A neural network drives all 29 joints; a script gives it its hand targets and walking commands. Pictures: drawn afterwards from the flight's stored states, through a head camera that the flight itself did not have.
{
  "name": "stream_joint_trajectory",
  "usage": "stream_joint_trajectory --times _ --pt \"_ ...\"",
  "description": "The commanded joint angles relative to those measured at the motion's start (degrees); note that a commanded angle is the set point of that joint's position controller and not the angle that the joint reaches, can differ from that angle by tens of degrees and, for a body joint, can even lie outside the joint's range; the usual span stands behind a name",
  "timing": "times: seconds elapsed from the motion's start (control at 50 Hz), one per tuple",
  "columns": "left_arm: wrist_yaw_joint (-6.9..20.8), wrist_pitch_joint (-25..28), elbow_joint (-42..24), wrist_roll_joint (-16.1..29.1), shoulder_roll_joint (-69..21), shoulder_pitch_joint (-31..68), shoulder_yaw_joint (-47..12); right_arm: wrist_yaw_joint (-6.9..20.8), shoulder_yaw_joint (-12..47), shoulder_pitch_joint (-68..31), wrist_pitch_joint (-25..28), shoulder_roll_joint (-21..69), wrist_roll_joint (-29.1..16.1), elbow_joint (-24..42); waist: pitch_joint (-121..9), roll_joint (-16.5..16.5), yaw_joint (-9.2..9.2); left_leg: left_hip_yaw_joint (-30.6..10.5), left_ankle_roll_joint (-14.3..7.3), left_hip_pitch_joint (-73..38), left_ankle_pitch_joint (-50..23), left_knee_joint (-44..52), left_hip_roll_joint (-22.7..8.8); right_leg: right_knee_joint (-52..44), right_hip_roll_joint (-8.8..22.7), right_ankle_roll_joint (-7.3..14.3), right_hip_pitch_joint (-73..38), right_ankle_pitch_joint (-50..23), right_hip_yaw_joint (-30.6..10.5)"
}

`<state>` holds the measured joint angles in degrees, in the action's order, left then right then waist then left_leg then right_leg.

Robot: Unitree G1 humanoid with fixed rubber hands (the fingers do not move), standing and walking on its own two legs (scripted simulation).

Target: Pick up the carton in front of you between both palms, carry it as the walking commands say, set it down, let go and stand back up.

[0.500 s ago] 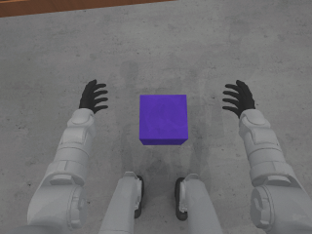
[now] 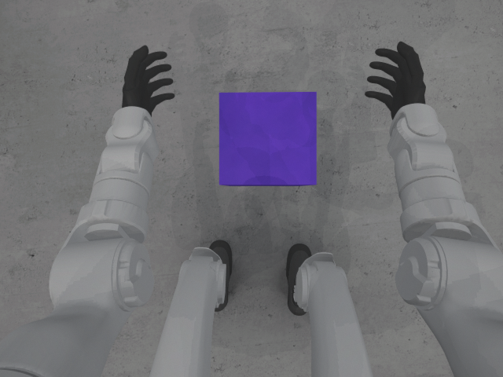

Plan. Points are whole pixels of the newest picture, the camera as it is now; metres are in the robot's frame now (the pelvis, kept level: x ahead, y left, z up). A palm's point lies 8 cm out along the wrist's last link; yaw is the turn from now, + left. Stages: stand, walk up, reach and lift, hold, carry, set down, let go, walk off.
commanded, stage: reach and lift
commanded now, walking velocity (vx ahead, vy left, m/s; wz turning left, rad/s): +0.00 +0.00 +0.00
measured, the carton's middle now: (266, 146) +0.47 +0.00 -0.48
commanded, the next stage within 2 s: none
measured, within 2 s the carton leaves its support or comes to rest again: leaves its support in 1.48 s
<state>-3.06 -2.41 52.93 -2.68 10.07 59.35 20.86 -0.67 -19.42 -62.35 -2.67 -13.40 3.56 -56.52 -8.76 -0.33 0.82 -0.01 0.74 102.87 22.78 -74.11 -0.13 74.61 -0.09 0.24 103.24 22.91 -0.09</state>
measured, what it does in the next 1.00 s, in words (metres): lowers itself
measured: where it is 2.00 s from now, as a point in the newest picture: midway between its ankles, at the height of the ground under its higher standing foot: (257, 290)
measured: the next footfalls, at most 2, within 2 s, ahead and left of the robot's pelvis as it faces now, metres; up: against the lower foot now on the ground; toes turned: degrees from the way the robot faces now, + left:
none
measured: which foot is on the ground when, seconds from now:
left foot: down 0.00-1.00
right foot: down 0.00-1.00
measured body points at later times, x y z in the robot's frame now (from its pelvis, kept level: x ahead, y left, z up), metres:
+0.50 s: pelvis -0.06 +0.00 -0.20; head +0.30 +0.00 +0.06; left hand +0.48 +0.19 -0.37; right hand +0.49 -0.19 -0.37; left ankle +0.06 +0.12 -0.57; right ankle +0.06 -0.11 -0.57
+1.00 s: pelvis -0.05 +0.00 -0.23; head +0.31 +0.00 +0.03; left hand +0.48 +0.18 -0.41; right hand +0.50 -0.17 -0.41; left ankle +0.06 +0.12 -0.57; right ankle +0.06 -0.11 -0.57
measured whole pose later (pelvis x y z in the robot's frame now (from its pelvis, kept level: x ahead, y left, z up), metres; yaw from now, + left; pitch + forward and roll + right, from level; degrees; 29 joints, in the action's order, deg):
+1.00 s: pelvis -0.05 +0.00 -0.23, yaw +0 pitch +38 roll +1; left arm -8.2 -0.2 65.2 14.6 17.4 78.5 4.2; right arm -6.2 -1.6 -81.6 -0.5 -21.0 -14.1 -68.5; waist 17.2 0.5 0.5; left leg -0.2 1.1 131.3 31.4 -124.3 1.0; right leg 124.9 0.3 0.0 131.4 31.9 -0.4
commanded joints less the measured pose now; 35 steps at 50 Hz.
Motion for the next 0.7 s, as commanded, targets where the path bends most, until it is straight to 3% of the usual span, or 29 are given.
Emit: stream_joint_trajectory --times 0.0,0.12,0.26,0.36,0.42,0.54,0.6,0.68 --pt "-0.7 1.8 -4.4 1.3 5.1 7.9 -1.2 -0.8 0.5 -8.0 1.8 -5.5 -1.1 4.5 -47.6 -0.7 -0.17 0.5 2.1 -18.2 -24.0 -5.4 3.8 5.2 -3.3 -2.1 -23.8 -25.9 -1.2" --pt "-3.2 2.1 -8.4 8.5 9.5 11.7 -7.5 -2.9 6.6 -12.5 2.2 -10.6 -8.3 8.9 -59.6 -0.3 -0.2 1.0 2.2 -19.2 -25.7 -18.0 4.1 17.7 -3.5 -2.1 -21.1 -25.5 0.1" --pt "-5.3 -0.1 -9.3 14.5 12.8 20.7 -12.0 -4.6 12.2 -21.9 0.1 -14.5 -14.7 9.1 -60.1 -1.1 -0.02 2.5 1.8 -15.8 -12.9 -26.6 3.3 26.7 -2.7 -1.9 -17.1 -12.8 1.7" --pt "-5.9 -1.2 -2.2 15.9 14.2 27.4 -12.9 -5.4 13.8 -28.4 -0.9 -15.8 -16.5 2.0 -50.0 -1.4 -0.05 2.5 1.1 -10.2 -2.7 -30.6 2.2 30.1 -1.4 -1.4 -11.2 -2.0 1.4" --pt "-5.6 -0.7 3.0 16.1 14.6 30.1 -13.3 -5.4 14.6 -31.0 -0.4 -15.9 -16.9 -3.0 -44.2 -1.3 -0.07 2.0 1.1 -7.2 0.0 -33.1 1.6 32.4 -0.7 -1.3 -8.2 0.5 0.8" --pt "-4.9 1.5 8.7 16.8 15.8 34.7 -14.7 -5.1 16.2 -35.4 1.8 -16.6 -17.6 -8.5 -39.2 -0.8 -0.06 0.9 1.2 -4.7 -2.2 -38.0 1.0 37.2 0.0 -1.3 -5.8 -1.8 -0.7" --pt "-5.1 2.6 7.9 18.1 16.9 36.7 -15.9 -5.4 17.6 -37.6 2.9 -17.6 -18.8 -7.6 -43.4 -0.9 -0.13 1.0 1.3 -6.7 -6.0 -40.4 1.1 39.6 -0.1 -1.4 -8.5 -5.8 -0.8" --pt "-5.8 3.4 5.7 19.8 17.6 36.5 -17.0 -6.1 20.2 -38.4 3.5 -17.6 -21.1 -4.4 -51.0 -1.8 1.16 1.6 1.4 -10.0 -10.9 -42.6 1.4 41.9 -0.5 -1.6 -13.5 -10.7 -0.4"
